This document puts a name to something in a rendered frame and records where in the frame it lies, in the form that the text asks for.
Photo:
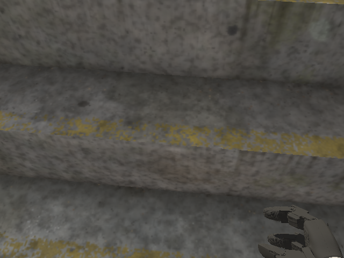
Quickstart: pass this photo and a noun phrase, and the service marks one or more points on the robot right hand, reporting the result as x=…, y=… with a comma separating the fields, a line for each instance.
x=317, y=241

